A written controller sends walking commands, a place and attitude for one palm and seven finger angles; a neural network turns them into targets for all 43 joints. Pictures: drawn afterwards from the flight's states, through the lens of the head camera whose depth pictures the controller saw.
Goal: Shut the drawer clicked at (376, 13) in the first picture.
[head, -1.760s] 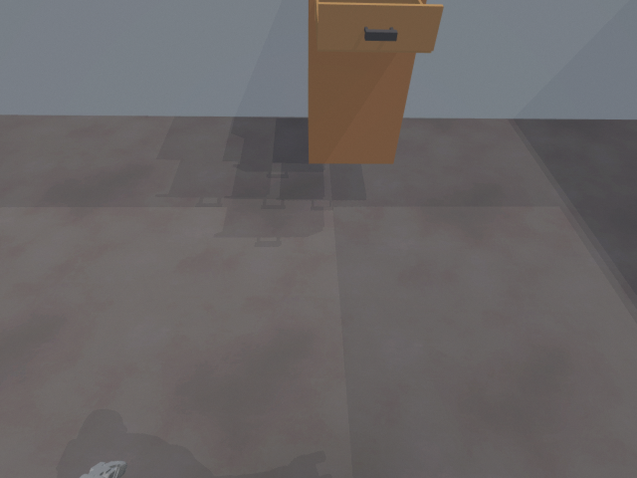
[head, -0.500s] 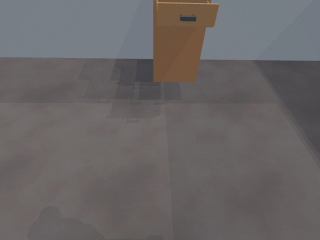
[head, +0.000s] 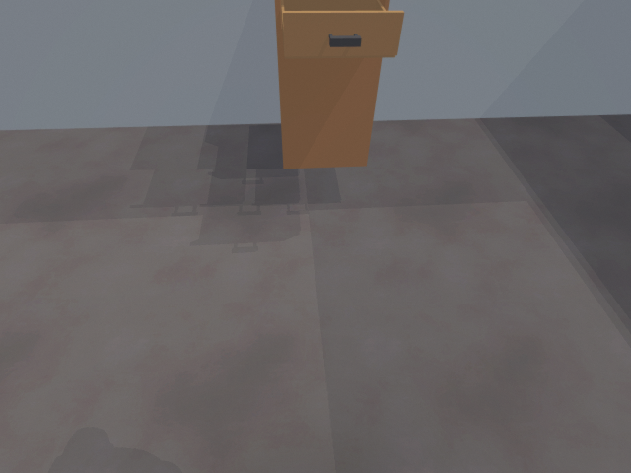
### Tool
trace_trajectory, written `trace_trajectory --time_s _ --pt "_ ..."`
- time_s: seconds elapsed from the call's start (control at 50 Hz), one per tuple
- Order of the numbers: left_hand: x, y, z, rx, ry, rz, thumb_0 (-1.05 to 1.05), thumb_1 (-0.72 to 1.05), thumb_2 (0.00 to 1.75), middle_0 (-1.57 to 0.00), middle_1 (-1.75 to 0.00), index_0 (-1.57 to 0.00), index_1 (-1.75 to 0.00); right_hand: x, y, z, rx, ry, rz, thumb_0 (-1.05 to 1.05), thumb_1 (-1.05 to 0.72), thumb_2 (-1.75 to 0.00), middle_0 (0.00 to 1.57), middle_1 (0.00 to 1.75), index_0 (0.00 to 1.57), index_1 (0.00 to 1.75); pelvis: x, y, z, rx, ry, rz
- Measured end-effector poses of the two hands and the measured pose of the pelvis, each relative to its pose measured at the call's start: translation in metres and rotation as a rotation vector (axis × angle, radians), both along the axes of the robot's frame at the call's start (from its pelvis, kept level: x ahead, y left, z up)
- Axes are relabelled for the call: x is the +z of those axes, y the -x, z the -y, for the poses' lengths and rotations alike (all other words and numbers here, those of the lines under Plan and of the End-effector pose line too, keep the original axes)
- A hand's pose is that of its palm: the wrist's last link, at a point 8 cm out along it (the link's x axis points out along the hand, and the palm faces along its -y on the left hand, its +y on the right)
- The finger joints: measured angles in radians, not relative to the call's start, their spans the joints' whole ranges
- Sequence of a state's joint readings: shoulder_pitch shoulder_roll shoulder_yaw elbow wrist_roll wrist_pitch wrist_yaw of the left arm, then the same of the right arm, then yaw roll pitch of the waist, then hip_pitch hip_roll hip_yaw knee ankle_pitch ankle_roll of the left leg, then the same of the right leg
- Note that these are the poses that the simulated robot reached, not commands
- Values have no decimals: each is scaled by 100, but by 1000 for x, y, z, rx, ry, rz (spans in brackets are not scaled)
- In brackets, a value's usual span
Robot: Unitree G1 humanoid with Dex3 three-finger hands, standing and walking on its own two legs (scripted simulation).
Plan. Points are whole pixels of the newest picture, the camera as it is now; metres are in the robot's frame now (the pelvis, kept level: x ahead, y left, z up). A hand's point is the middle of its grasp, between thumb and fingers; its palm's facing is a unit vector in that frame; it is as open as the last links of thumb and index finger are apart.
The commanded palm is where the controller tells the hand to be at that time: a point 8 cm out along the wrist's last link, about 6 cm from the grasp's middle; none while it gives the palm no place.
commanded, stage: walk to a spot facing it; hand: left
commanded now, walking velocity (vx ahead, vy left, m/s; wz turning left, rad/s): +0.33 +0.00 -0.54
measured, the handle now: (344, 38) +1.41 +0.02 +0.01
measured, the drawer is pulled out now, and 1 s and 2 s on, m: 0.30 0.30 0.30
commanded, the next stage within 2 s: turn to face it in 1.92 s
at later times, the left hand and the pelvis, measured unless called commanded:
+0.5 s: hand out of the picture +0.11 +0.16 -0.17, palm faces -0.07 -0.98 -0.16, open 7.4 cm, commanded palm none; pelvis +0.17 -0.01 +0.00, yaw -11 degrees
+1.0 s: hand (303, 257) +0.57 +0.07 -0.16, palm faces -0.44 -0.88 -0.19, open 7.4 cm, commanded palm none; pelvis +0.38 -0.04 +0.00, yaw -24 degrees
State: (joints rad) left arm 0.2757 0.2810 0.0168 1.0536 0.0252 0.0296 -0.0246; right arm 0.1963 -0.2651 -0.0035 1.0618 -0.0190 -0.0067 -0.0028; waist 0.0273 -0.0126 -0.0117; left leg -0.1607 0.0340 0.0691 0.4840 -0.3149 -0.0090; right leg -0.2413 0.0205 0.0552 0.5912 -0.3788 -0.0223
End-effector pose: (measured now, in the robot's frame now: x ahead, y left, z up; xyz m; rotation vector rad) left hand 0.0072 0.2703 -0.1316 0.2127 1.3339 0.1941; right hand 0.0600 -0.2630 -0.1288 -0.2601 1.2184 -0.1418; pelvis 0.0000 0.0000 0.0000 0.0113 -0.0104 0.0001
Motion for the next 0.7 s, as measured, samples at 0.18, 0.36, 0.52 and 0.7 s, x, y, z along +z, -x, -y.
trace_trajectory --time_s 0.18,0.36,0.52,0.7 --pt "-11 -32 56 -10 50 -2 1 91 90 -20 -30 -20 -30 -28 33 11 -121 -61 -166 0 -91 -90 20 30 20 29 -12 -43 27 -63 12 4" --pt "3 -50 81 -44 101 -155 0 90 90 -21 -30 -20 -30 -2 -77 8 -173 -88 20 1 -91 -90 20 30 20 29 7 -103 28 -141 -1 -22" --pt "-15 -122 53 -54 99 -200 1 90 90 -21 -30 -20 -30 3 -207 -16 -137 -80 169 0 -91 -90 20 30 20 29 -7 -182 7 -195 17 -24" --pt "-24 -307 23 -222 79 -49 1 91 90 -20 -30 -19 -30 5 -219 -36 -302 -38 138 0 -91 -90 20 30 20 29 -5 -261 -8 -299 16 3"
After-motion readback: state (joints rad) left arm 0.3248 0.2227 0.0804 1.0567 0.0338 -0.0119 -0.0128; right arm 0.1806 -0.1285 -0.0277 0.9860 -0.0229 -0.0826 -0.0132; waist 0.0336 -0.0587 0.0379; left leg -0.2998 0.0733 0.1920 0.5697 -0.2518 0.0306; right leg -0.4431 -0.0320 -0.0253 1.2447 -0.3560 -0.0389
